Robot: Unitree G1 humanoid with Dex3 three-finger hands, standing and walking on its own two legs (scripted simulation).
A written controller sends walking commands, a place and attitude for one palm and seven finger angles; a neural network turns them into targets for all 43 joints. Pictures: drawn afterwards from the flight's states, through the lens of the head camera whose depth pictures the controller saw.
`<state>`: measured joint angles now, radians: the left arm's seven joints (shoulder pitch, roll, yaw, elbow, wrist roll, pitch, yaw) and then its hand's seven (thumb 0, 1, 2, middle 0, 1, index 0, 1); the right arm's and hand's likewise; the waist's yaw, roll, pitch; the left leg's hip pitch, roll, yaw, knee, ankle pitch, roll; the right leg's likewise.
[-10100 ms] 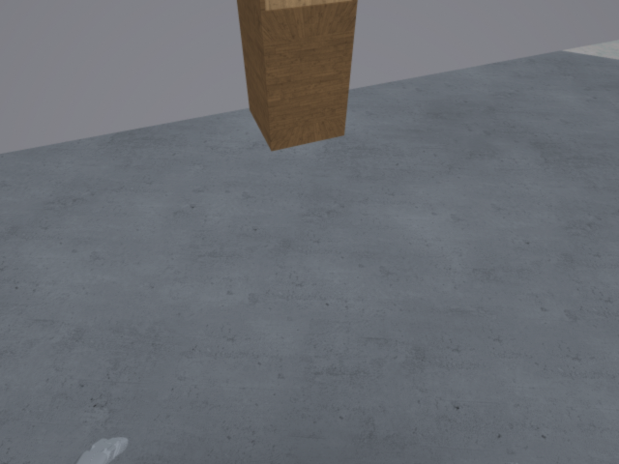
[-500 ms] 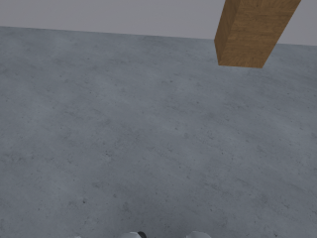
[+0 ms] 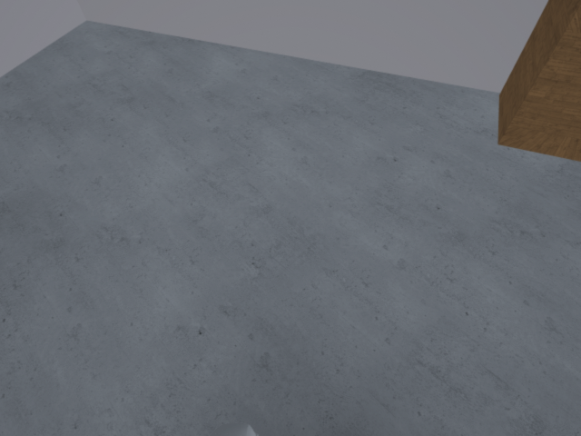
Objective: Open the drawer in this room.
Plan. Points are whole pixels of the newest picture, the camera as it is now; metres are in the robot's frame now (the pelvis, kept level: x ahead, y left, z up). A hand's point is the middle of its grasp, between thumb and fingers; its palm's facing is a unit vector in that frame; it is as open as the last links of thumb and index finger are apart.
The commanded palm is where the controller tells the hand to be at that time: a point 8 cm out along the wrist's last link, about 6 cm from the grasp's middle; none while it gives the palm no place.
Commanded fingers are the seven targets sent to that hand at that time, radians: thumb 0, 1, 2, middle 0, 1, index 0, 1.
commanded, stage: turn or walk to find it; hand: left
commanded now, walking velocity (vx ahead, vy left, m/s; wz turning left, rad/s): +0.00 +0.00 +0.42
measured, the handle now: out of the picture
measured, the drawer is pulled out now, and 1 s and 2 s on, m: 0.00 0.00 0.00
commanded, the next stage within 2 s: none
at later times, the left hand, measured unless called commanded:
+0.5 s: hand out of the picture +0.06 +0.25 -0.15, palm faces +0.19 -0.94 -0.27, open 7.4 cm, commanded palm none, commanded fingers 0.00 0.90 0.90 -0.20 -0.30 -0.20 -0.30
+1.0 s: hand out of the picture -0.07 +0.16 -0.15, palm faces +0.43 -0.86 -0.26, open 7.3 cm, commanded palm none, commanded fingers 0.00 0.90 0.90 -0.20 -0.30 -0.20 -0.30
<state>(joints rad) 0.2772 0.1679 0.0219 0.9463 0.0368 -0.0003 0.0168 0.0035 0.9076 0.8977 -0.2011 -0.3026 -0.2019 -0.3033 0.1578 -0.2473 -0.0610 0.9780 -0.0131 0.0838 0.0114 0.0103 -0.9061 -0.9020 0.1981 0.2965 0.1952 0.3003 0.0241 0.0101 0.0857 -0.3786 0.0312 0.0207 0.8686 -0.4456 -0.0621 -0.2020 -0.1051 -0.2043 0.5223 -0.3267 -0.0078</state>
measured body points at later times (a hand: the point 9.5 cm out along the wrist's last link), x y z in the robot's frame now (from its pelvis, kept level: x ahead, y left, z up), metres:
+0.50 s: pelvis -0.01 +0.02 +0.00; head +0.03 +0.03 +0.45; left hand +0.05 +0.30 -0.13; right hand +0.08 -0.21 -0.14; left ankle -0.03 +0.13 -0.74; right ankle +0.00 -0.12 -0.69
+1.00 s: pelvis -0.02 -0.03 +0.00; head +0.02 -0.04 +0.45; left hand -0.09 +0.20 -0.13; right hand +0.13 -0.25 -0.16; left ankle -0.12 +0.10 -0.67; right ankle +0.01 -0.11 -0.74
